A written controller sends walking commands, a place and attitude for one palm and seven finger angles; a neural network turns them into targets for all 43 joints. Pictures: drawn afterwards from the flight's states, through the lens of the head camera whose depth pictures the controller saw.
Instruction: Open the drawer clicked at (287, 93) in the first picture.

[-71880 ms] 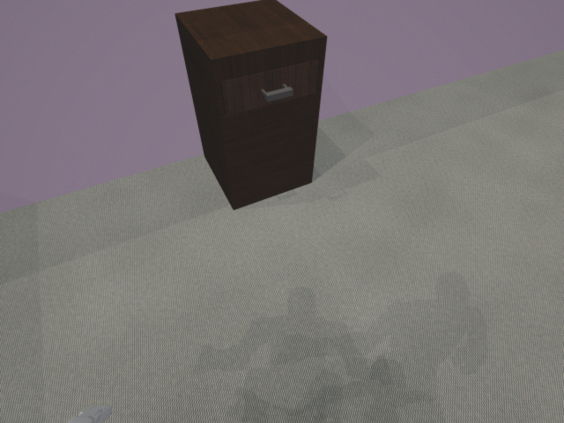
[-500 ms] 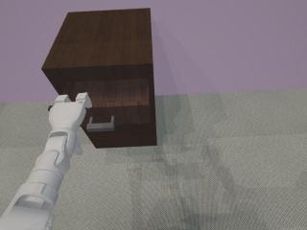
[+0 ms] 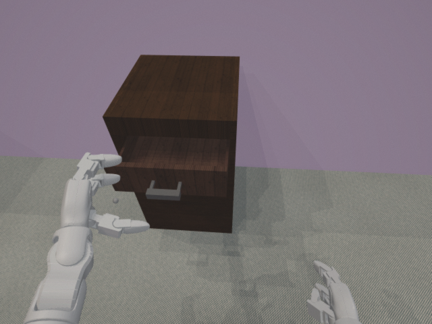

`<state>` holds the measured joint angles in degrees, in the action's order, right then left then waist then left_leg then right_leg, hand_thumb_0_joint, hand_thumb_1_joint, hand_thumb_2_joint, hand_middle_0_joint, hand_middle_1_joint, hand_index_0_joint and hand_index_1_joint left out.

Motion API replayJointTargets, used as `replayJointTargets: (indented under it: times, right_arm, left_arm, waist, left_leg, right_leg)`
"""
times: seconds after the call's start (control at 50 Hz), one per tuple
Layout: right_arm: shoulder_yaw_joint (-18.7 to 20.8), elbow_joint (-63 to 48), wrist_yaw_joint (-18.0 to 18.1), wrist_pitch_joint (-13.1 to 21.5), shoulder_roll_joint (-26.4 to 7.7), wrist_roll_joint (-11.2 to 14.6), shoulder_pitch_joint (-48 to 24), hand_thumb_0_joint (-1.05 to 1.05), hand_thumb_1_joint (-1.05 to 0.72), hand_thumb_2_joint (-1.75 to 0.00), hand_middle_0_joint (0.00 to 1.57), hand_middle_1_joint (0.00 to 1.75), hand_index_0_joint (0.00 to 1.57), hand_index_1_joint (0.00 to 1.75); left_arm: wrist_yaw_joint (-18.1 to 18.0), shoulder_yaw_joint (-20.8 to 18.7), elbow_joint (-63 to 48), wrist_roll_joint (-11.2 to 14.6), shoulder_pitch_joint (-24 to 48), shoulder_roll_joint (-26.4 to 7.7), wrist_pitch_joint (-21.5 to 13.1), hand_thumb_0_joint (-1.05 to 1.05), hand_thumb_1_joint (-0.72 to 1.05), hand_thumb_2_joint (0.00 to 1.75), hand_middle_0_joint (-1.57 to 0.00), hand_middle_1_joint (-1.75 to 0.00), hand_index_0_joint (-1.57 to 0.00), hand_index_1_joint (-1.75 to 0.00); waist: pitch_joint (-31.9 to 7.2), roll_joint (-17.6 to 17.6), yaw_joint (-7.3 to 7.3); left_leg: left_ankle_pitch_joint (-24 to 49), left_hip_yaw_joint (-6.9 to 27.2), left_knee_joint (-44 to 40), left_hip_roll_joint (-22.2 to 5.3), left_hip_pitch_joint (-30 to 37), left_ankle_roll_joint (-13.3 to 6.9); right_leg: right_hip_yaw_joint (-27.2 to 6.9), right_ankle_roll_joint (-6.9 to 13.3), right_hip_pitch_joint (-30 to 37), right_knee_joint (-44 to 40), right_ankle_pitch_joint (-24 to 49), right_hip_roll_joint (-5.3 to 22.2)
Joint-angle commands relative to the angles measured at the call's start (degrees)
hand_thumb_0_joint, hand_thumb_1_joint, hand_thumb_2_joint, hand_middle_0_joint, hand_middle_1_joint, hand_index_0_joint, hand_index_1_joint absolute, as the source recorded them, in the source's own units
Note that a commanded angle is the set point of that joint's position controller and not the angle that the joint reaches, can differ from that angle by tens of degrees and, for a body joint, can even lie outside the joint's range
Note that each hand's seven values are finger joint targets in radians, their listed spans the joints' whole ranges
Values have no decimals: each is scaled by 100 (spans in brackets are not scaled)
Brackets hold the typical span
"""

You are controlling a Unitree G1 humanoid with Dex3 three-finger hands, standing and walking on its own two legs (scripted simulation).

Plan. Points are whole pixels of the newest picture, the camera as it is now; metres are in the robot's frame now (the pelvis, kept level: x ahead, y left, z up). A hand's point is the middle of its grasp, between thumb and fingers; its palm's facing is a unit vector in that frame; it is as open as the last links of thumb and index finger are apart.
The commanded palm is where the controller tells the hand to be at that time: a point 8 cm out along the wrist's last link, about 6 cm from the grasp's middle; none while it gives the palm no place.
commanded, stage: draw the hand back to the body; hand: left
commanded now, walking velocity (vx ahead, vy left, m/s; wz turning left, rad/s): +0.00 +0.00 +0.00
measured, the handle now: (165, 189) +0.53 +0.22 -0.19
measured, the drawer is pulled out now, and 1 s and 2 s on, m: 0.14 0.14 0.14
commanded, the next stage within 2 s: step back with the hand held close in 0.76 s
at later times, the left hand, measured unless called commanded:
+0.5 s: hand (56, 241) +0.18 +0.23 +0.16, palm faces +0.37 -0.82 -0.43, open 9.1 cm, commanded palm +0.13 +0.27 +0.17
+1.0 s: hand (46, 244) +0.18 +0.25 +0.15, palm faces +0.38 -0.81 -0.45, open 7.4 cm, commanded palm +0.12 +0.28 +0.17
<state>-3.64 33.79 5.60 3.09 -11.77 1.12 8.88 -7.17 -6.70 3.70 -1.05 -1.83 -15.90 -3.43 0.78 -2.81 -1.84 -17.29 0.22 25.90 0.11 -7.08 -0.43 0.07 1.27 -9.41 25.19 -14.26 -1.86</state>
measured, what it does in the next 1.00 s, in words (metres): stands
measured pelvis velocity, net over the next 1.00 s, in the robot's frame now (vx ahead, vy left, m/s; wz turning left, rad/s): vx -0.01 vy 0.00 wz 0.01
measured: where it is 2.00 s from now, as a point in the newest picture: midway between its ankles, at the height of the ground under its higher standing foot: outside the picture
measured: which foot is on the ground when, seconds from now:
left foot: down 0.00-1.00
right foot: down 0.00-1.00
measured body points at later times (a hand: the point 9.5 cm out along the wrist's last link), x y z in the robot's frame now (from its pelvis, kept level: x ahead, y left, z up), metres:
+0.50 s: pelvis +0.00 -0.01 +0.00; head -0.01 -0.03 +0.45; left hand +0.16 +0.27 +0.18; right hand +0.18 -0.23 -0.08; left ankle -0.04 +0.11 -0.74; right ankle -0.01 -0.11 -0.74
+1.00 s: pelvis -0.01 +0.00 +0.00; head -0.01 -0.01 +0.45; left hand +0.15 +0.29 +0.18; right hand +0.17 -0.22 -0.08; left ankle -0.04 +0.11 -0.74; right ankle -0.01 -0.11 -0.74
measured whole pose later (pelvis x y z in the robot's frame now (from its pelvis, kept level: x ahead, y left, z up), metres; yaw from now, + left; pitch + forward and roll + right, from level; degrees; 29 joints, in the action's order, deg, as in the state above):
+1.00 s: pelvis -0.01 +0.00 +0.00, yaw +1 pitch +0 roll -1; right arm -1.4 35.0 5.0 6.2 -12.9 -1.8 10.5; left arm -6.2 -19.0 -26.8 0.9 -31.7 -18.8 -10.6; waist 0.2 -3.2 -1.0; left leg -16.0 0.8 26.1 -0.3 -10.1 -0.7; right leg 0.8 1.1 -10.5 21.9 -11.3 -2.2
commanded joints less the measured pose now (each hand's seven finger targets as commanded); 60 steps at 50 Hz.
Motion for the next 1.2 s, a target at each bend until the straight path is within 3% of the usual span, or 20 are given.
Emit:
replayJointTargets:
  times: [0.0, 0.02, 0.1, 0.16, 0.22, 0.28, 0.42, 0.44, 0.52, 0.68, 0.72, 0.84, 0.86, 0.88, 0.9, 0.92, 1.0, 1.08, 1.1, 1.18]
  right_arm:
    - [260, -733, -6, 451, -674, -85, -437, 0, -90, -90, 20, 30, 20, 30]
    - [260, -748, -28, 482, -654, -88, -426, 0, -90, -90, 20, 30, 20, 30]
    - [325, -732, -54, 569, -683, -134, -446, 0, -90, -90, 20, 30, 20, 30]
    - [358, -709, -63, 643, -665, -139, -455, 0, -90, -90, 20, 30, 20, 30]
    - [385, -690, -64, 704, -674, -134, -499, 0, -90, -90, 20, 30, 20, 30]
    - [418, -662, -41, 797, -655, -155, -509, 0, -90, -90, 20, 30, 20, 30]
    - [498, -611, -62, 961, -594, -151, -527, 0, -90, -90, 20, 30, 20, 30]
    - [502, -608, -55, 971, -569, -145, -562, 0, -90, -90, 20, 30, 20, 30]
    - [523, -525, -26, 997, -613, -137, -493, 0, -90, -90, 20, 30, 20, 30]
    - [459, -568, 22, 1054, -582, -186, -555, 0, -90, -90, 20, 30, 20, 30]
    - [448, -561, 7, 1070, -577, -183, -541, 0, -90, -90, 20, 30, 20, 30]
    - [433, -537, -15, 1059, -559, -183, -547, 0, -90, -90, 20, 30, 20, 30]
    - [490, -749, 27, 803, -893, -243, -525, 0, -90, -90, 20, 30, 20, 30]
    - [524, -677, 37, 669, -866, -317, -475, 0, -90, -90, 20, 30, 20, 30]
    - [538, -746, 47, 594, -907, -345, -518, 0, -90, -90, 20, 30, 20, 30]
    - [499, -778, 29, 534, -792, -319, -420, 0, -90, -90, 20, 30, 20, 30]
    - [602, -880, 28, 358, -835, -296, -294, 0, -90, -90, 20, 30, 20, 30]
    - [640, -1050, 42, 244, -788, -255, -225, 0, -90, -90, 20, 30, 20, 30]
    - [638, -1033, 63, 237, -814, -260, -258, 0, -90, -90, 20, 30, 20, 30]
    - [637, -1092, 74, 246, -804, -273, -242, 0, -90, -90, 20, 30, 20, 30]
  left_arm:
    - [25, -738, -1964, 290, 472, -1028, -521, 0, -5, 50, -27, -91, -27, -91]
    - [52, -696, -2224, 307, 364, -968, -545, 0, -1, 51, -26, -88, -26, -88]
    - [90, -979, -2542, 362, -448, -1081, -602, 0, 13, 57, -25, -80, -25, -80]
    - [93, -1054, -3176, 354, -638, -1100, -688, 0, 23, 62, -25, -73, -25, -73]
    - [91, -1134, -3326, 385, -1154, -1104, -722, 0, 34, 66, -24, -66, -24, -66]
    - [56, -1343, -3740, 376, -1597, -1203, -810, 0, 44, 70, -23, -59, -23, -59]
    - [76, -1737, -4195, 400, -2576, -1315, -931, 0, 69, 81, -22, -43, -22, -43]
    - [91, -1732, -4203, 417, -2747, -1227, -952, 0, 73, 82, -21, -41, -21, -41]
    - [113, -1578, -3937, 414, -2376, -1103, -948, 0, 87, 88, -20, -32, -20, -32]
    - [77, -1611, -4123, 395, -2313, -1175, -961, 0, 90, 90, -20, -30, -20, -30]
    - [76, -1625, -4170, 379, -2316, -1209, -948, 0, 90, 90, -20, -30, -20, -30]
    - [86, -1597, -4009, 391, -2372, -1109, -896, 0, 90, 90, -20, -30, -20, -30]
    - [47, -2136, -4273, 281, -2123, -1606, -1045, 0, 90, 90, -20, -30, -20, -30]
    - [57, -1866, -4079, 205, -2455, -1254, -1047, 0, 90, 90, -20, -30, -20, -30]
    - [40, -1941, -4273, 183, -2505, -1352, -1079, 0, 90, 90, -20, -30, -20, -30]
    - [29, -1737, -4152, 172, -2773, -1102, -1087, 0, 90, 90, -20, -30, -20, -30]
    - [-114, -1872, -4366, 192, -3333, -1285, -1049, 0, 90, 90, -20, -30, -20, -30]
    - [-201, -1986, -4720, 238, -3524, -1438, -1022, 0, 90, 90, -20, -30, -20, -30]
    - [-235, -2040, -4825, 249, -3528, -1544, -1017, 0, 90, 90, -20, -30, -20, -30]
    - [-289, -2085, -4949, 243, -3591, -1593, -1027, 0, 90, 90, -20, -30, -20, -30]
  waist:
    - [-724, -182, -24]
    - [-744, -289, -3]
    - [-781, 219, -56]
    - [-898, -129, -43]
    - [-643, 189, -52]
    - [-745, -69, -105]
    - [-512, 121, -162]
    - [-413, 3, -177]
    - [-143, 140, -60]
    - [-349, 72, -163]
    - [-310, -165, -163]
    - [-164, -44, -170]
    - [334, 197, 122]
    - [148, 434, 166]
    - [53, 235, 141]
    - [-334, 187, 180]
    - [-1124, 111, 211]
    - [-1438, 224, 247]
    - [-1411, -25, 234]
    - [-1315, -160, 237]
  left_leg:
    - [2030, -217, -508, -112, 178, 81]
    - [2055, -216, -543, -117, 222, 79]
    - [1972, -280, -547, -103, 191, 45]
    - [2042, -298, -523, -79, 298, 32]
    - [1778, -277, -548, -81, 168, 13]
    - [1808, -310, -491, -47, 250, 3]
    - [1702, -273, -441, -79, 100, 0]
    - [1680, -292, -428, -66, 78, 2]
    - [1324, -284, -451, -74, 76, -14]
    - [1251, -223, -507, -33, 134, -17]
    - [1279, -222, -527, -42, 100, 2]
    - [1368, -173, -573, -63, 12, 38]
    - [914, 134, -459, -71, -468, -57]
    - [792, 197, -318, -84, -476, -77]
    - [857, 181, -289, -64, -475, -85]
    - [1012, 166, -189, -112, -452, -87]
    - [2594, 192, 40, -276, -483, -20]
    - [3055, 190, 265, -345, -750, 32]
    - [3119, 241, 264, -358, -815, 43]
    - [2732, 375, 114, -457, -1211, 12]
  right_leg:
    - [213, -17, 618, -467, 1632, 46]
    - [200, -23, 642, -467, 1650, 68]
    - [185, -57, 748, -558, 1685, 42]
    - [146, -55, 759, -550, 1753, 84]
    - [143, -83, 657, -618, 1489, 83]
    - [128, -79, 675, -624, 1509, 84]
    - [120, -98, 551, -638, 1356, 87]
    - [113, -97, 509, -656, 1324, 70]
    - [81, -123, 242, -787, 939, 76]
    - [86, -91, 423, -766, 831, 70]
    - [55, -70, 450, -761, 880, 93]
    - [119, -66, 467, -737, 914, 47]
    - [-348, -37, -309, -969, 820, 131]
    - [-401, -14, -377, -978, 685, 246]
    - [-428, 21, -446, -980, 758, 271]
    - [-404, 29, -203, -810, 841, 358]
    - [-195, 26, 346, -237, 2347, 357]
    - [-189, 37, 579, 127, 2967, 408]
    - [-215, 61, 543, 151, 2951, 419]
    - [-115, 12, 488, 348, 2359, 280]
